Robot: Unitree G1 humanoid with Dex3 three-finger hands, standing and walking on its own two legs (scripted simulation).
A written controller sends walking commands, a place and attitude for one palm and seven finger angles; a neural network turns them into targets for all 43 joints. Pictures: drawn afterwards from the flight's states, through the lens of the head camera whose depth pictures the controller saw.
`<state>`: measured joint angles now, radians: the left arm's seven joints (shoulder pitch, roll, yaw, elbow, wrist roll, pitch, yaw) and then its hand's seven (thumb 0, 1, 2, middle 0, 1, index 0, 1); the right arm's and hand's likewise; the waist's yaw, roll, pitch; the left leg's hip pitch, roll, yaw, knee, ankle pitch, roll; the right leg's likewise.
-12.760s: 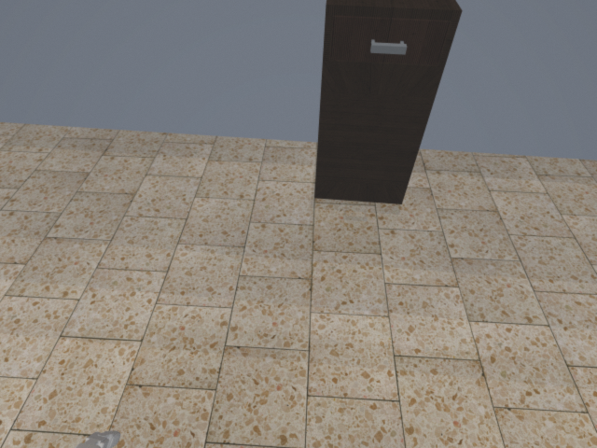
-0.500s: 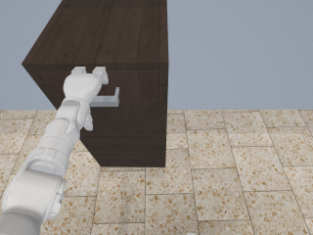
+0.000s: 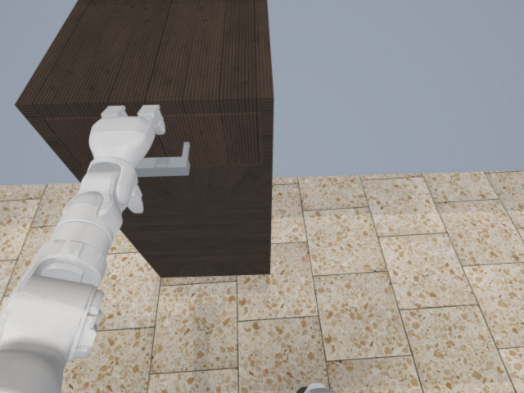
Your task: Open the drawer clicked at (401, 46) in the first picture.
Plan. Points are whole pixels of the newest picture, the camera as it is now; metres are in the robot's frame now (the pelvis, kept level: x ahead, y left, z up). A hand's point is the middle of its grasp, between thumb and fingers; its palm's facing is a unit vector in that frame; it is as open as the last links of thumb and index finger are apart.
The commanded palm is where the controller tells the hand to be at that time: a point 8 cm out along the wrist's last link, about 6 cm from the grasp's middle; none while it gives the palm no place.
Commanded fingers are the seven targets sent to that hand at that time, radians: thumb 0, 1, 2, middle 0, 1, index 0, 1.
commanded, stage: move the hooked fingers above the handle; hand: left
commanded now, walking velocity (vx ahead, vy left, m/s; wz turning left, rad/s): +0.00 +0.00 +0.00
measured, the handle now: (159, 157) +0.53 +0.19 +0.01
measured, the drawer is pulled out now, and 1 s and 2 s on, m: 0.00 0.00 0.00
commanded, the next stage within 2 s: none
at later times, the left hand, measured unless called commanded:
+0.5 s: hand (126, 164) +0.46 +0.21 +0.06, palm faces -0.03 +0.01 -1.00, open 13.8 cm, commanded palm +0.45 +0.21 +0.12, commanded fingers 0.00 -0.50 0.30 -0.30 -1.20 -0.30 -1.20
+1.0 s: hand (132, 161) +0.47 +0.21 +0.06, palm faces -0.06 +0.01 -1.00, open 13.8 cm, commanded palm +0.45 +0.21 +0.12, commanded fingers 0.00 -0.50 0.30 -0.30 -1.20 -0.30 -1.20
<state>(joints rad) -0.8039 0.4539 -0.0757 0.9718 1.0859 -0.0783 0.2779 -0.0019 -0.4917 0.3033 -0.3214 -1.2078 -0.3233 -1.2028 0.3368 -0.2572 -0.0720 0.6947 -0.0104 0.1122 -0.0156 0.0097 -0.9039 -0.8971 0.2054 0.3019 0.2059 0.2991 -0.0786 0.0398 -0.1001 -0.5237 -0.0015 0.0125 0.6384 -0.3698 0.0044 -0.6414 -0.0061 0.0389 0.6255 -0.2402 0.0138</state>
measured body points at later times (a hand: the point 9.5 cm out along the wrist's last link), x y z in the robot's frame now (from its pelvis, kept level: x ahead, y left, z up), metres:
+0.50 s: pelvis +0.00 +0.00 +0.00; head +0.07 -0.02 +0.45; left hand +0.46 +0.21 +0.12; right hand +0.07 -0.27 -0.13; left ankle -0.05 +0.12 -0.72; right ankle +0.03 -0.13 -0.72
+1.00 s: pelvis +0.00 +0.00 +0.00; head +0.08 -0.02 +0.44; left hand +0.47 +0.20 +0.11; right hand +0.04 -0.27 -0.14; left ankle -0.05 +0.12 -0.72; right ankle +0.03 -0.13 -0.72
